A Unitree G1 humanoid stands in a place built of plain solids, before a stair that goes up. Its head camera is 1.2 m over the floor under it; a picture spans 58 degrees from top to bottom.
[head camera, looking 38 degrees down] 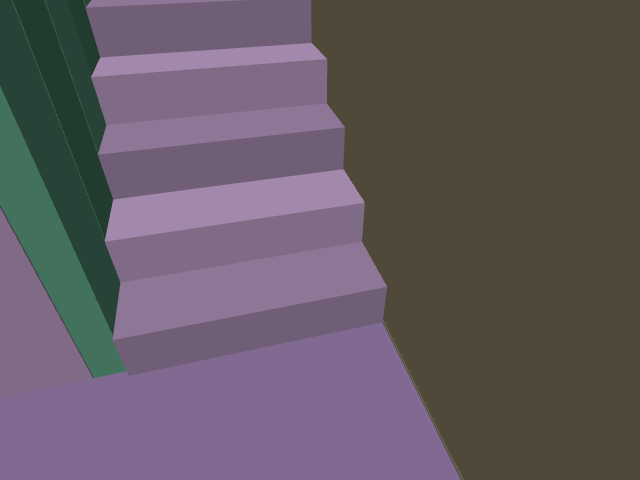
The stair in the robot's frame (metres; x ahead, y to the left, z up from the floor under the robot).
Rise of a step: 0.18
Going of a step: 0.25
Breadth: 0.87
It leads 15 degrees to the left of straight ahead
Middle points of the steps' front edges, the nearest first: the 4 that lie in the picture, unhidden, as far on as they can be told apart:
0.94 0.19 0.18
1.18 0.26 0.36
1.43 0.32 0.54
1.67 0.39 0.71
